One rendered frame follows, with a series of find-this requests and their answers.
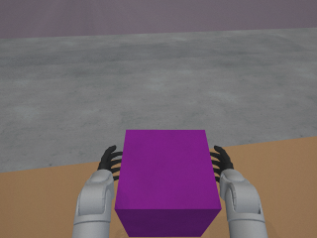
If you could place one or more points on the right robot forearm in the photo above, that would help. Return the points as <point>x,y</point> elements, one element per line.
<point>243,206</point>

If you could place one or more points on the right robot hand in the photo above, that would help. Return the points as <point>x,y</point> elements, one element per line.
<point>224,162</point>

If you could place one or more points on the left robot forearm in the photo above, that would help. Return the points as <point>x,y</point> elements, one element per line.
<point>92,215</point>

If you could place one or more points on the carton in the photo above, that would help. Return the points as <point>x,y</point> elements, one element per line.
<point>167,185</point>

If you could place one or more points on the left robot hand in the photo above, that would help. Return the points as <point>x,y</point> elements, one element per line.
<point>106,162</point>

